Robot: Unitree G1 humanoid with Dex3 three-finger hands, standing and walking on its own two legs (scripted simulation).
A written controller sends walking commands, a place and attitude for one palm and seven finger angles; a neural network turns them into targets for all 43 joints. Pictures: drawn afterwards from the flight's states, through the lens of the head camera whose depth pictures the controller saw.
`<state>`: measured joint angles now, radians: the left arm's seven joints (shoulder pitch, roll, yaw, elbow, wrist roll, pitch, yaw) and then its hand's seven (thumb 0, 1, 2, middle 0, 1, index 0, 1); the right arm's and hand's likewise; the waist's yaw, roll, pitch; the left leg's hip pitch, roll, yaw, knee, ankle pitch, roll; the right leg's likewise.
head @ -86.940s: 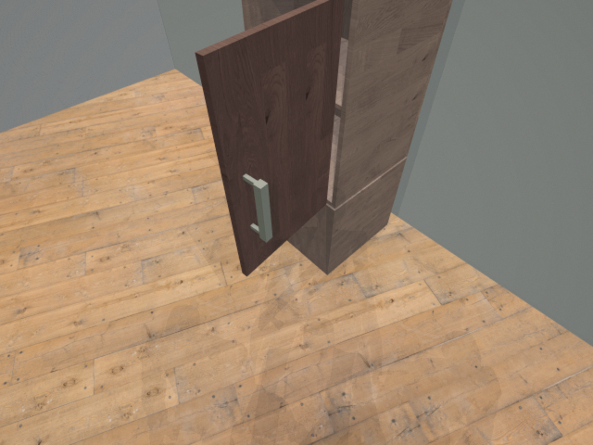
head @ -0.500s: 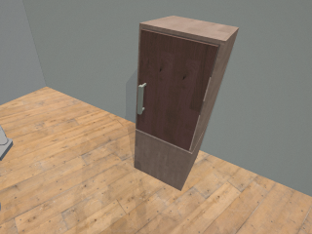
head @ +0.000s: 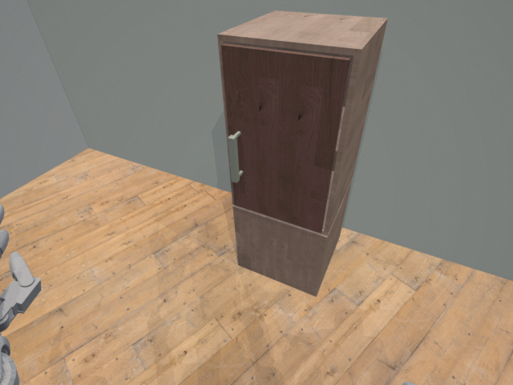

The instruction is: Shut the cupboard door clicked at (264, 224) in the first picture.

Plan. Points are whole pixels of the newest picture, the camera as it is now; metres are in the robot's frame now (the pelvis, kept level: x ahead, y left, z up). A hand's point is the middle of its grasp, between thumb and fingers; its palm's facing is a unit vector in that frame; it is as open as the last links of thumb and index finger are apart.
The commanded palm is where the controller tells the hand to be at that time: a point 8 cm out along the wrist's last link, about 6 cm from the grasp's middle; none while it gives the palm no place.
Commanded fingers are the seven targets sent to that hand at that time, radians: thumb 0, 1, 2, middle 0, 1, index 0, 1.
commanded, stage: stop stepping back and stand still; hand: left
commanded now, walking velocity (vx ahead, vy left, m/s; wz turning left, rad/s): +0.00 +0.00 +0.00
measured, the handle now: (236, 157) +0.86 +0.14 -0.09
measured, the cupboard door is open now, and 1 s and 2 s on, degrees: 0 0 0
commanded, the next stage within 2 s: let the arm hang, fingers relaxed in 0.64 s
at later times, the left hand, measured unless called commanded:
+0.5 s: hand (52, 273) +0.22 +0.30 +0.13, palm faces +0.48 -0.76 -0.44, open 7.4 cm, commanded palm +0.17 +0.32 +0.19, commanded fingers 0.00 0.90 0.90 -0.20 -0.30 -0.20 -0.30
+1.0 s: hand out of the picture +0.11 +0.23 -0.13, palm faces -0.01 -0.96 -0.26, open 7.4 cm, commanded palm none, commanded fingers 0.00 0.90 0.90 -0.20 -0.30 -0.20 -0.30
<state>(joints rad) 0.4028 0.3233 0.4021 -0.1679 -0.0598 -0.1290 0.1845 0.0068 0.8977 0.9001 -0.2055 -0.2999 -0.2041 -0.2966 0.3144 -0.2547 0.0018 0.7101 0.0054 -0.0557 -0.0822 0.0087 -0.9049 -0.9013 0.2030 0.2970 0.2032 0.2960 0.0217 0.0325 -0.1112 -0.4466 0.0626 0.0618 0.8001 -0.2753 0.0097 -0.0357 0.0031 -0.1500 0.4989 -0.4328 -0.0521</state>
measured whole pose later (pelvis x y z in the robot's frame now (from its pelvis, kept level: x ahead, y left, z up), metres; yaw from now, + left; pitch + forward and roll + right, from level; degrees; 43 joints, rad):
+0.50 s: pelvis +0.04 +0.02 +0.00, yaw +1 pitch +0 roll +0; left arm 0.55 0.35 0.37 -0.33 -0.06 -0.13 0.16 0.01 0.90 0.90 -0.21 -0.30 -0.21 -0.30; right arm 0.27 -0.21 0.01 0.68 0.02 -0.06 -0.08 0.01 -0.91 -0.90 0.20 0.30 0.20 0.30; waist 0.02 0.03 -0.04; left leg -0.31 0.04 0.08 0.56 -0.25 0.00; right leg -0.14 -0.01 -0.08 0.53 -0.39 -0.01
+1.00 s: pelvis +0.00 +0.03 +0.00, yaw +1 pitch +0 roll +0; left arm 0.28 0.23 -0.01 0.67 0.02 0.06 -0.01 0.01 0.91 0.90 -0.20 -0.30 -0.19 -0.29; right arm 0.15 -0.29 0.02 0.83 -0.02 0.00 0.01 0.00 -0.91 -0.90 0.20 0.30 0.20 0.30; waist -0.02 0.03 0.02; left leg -0.36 0.02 0.09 0.57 -0.20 0.03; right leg -0.23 -0.05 -0.07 0.60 -0.37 0.01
